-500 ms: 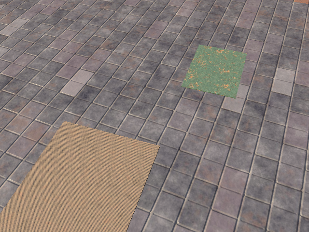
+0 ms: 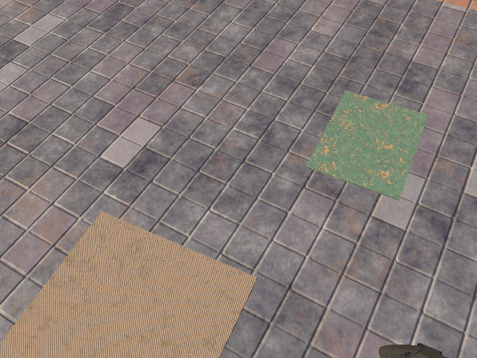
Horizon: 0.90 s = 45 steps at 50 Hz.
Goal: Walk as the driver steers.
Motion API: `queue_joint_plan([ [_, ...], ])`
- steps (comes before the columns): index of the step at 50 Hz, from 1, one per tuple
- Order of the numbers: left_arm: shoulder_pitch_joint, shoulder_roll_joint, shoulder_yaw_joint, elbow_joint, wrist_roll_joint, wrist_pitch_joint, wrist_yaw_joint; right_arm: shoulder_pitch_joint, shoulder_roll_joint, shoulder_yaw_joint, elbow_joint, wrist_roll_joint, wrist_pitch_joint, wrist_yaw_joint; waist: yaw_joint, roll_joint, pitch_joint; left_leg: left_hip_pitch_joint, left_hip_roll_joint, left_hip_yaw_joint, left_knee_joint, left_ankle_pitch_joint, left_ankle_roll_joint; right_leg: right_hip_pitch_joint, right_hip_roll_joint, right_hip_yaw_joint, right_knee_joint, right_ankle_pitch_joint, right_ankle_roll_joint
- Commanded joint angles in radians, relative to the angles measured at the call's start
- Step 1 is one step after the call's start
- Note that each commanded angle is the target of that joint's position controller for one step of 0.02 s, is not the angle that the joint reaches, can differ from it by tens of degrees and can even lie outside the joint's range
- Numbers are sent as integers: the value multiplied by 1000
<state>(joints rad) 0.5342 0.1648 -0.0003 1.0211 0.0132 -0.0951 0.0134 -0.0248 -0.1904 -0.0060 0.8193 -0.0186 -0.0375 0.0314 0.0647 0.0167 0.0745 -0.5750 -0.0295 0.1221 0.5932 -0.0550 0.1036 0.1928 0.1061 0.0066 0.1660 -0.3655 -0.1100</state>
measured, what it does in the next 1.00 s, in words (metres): walks ahead: left foot, then right foot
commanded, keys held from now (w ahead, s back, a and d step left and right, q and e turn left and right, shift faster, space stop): w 0.12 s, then no key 0.76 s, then w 0.12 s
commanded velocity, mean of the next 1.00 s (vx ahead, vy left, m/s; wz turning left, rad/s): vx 0.19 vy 0.00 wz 0.00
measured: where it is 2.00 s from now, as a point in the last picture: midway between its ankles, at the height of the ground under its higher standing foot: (282, 280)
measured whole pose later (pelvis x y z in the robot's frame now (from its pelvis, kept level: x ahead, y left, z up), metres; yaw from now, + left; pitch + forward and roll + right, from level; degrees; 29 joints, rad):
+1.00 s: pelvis +0.27 -0.01 +0.01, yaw +1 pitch -1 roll +0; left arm 0.31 0.16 0.02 1.09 0.01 0.00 0.02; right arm 0.36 -0.14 0.00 1.13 -0.01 -0.01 -0.03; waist 0.00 -0.01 0.00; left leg -0.14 -0.01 0.00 0.47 -0.35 0.04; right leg -0.27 0.03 -0.05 0.51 -0.32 -0.07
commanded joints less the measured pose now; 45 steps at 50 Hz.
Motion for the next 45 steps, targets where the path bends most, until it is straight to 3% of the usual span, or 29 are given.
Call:
queue_joint_plan([
  [1,-21,183,36,-25,10,-2,17,250,-143,-48,40,4,-19,-26,-170,-114,-115,332,-65,-9,-54,-66,59,-75,-287,48,376,1294,9],
  [2,-54,194,38,-32,5,1,12,399,-163,-61,86,-4,-27,-37,-243,-94,-180,538,-15,-57,-118,-45,90,-189,-263,31,580,1136,7],
  [3,-53,150,27,-62,1,-2,4,541,-242,-84,106,-26,-27,-50,-275,26,-293,740,222,-319,-128,-182,152,-368,-181,-18,909,686,-2],
  [4,84,70,21,-53,-24,3,-8,499,-251,-89,103,-21,-18,-39,-159,213,-363,933,445,-831,-242,-233,319,-730,7,-4,1264,-146,35],
  [5,-9,164,37,-64,5,5,-4,392,-201,-83,91,13,-16,-25,-151,27,-221,790,396,-776,-336,-368,295,-836,-65,67,1262,-58,5],
  [6,-104,170,44,-94,7,0,-11,304,-150,-69,76,16,-22,-21,-122,5,-97,641,368,-643,-386,-377,266,-844,-106,63,1210,24,0],
  [7,-131,151,43,-97,8,1,-13,272,-100,-56,83,10,-32,-19,-83,-52,-4,496,334,-545,-420,-184,232,-795,-135,54,1143,51,5],
  [8,-132,132,43,-96,16,14,-14,282,-73,-45,100,7,-46,-23,-51,-61,13,415,296,-449,-417,25,199,-730,-157,59,1091,55,19],
  [10,-79,75,32,-75,26,40,-18,329,-59,-34,139,6,-68,-26,-17,-33,-11,346,258,-308,-400,387,170,-625,-154,32,1028,47,50],
  [13,-128,73,34,-89,18,56,-20,368,-100,-32,174,4,-79,-24,-2,18,-33,350,206,-174,-372,669,139,-637,-147,-10,902,125,72],
  [16,-244,67,24,-111,7,61,-17,390,-99,-19,189,6,-62,-29,-29,58,-41,368,153,-99,-347,725,79,-624,-139,-56,705,229,83],
  [18,-302,65,18,-117,1,65,-12,433,-99,-14,207,7,-54,-34,-59,75,-58,413,152,-95,-327,713,55,-609,-127,-73,621,282,83],
  [22,-347,80,16,-109,1,64,7,471,-94,-7,234,-3,-36,-47,-86,84,-56,492,196,-134,-263,646,74,-579,-115,-65,514,240,69],
  [24,-323,80,17,-89,3,55,15,459,-87,-4,240,-2,-30,-55,-75,77,-42,509,215,-169,-206,597,78,-531,-108,-58,414,203,49],
  [25,-276,74,17,-67,5,47,20,445,-84,-3,242,4,-29,-59,-48,55,-41,499,204,-173,-154,540,58,-456,-108,-52,296,270,38],
  [26,-222,101,23,-45,10,33,24,464,-81,-2,246,6,-32,-60,-34,10,-68,462,175,-170,-88,423,23,-338,-159,5,216,478,29],
  [27,-142,169,36,-29,18,21,26,525,-60,3,239,8,-36,-64,-52,-78,-154,375,133,-142,8,107,-7,-164,-315,127,295,914,-7],
  [28,-144,153,32,-18,2,33,26,630,15,16,281,35,-17,-66,-69,-202,-233,321,28,-87,112,-368,-34,-123,-450,252,302,1085,-170],
  [29,-144,100,18,-23,-4,42,20,573,-45,0,282,26,5,-73,-37,-177,-212,296,8,-101,174,-553,-40,-189,-476,321,233,929,-216],
  [30,-185,93,12,-25,1,45,19,498,-61,-9,264,13,16,-71,-43,-152,-138,265,5,-121,206,-584,-48,-265,-450,316,177,767,-209],
  [32,-247,95,8,-25,9,55,31,434,-27,-7,260,-1,39,-62,-74,-103,-75,297,31,-143,201,-510,-69,-395,-394,255,98,520,-151],
  [34,-296,94,7,-23,6,63,35,464,14,4,285,-1,52,-61,-109,-104,-69,370,33,-131,118,-425,-87,-462,-325,180,73,389,-88],
  [37,-305,100,10,-8,-4,70,31,477,16,7,314,4,60,-68,-117,-91,-77,449,23,-101,-42,-275,-93,-494,-276,133,82,181,-42],
  [39,-289,106,17,5,-13,79,26,448,0,10,310,-5,59,-71,-104,-75,-36,485,53,-135,-157,-171,-86,-556,-251,139,61,-53,12],
  [40,-278,105,20,10,-13,83,23,438,-18,10,299,-12,53,-72,-91,-75,-10,475,92,-176,-201,-190,-80,-577,-238,143,57,-105,38],
  [41,-262,87,23,14,-19,91,20,421,-36,8,304,-3,49,-71,-70,-10,53,354,92,-190,-210,-255,-68,-544,-200,105,56,-58,51],
  [44,-215,60,18,48,-6,89,17,405,-16,12,309,7,28,-73,-51,39,23,291,111,-213,-273,-238,-63,-389,-188,73,149,134,49],
  [45,-201,67,20,57,-5,87,15,420,-16,12,311,7,22,-74,-52,32,-10,300,108,-216,-287,-306,-55,-367,-176,64,163,89,44],
])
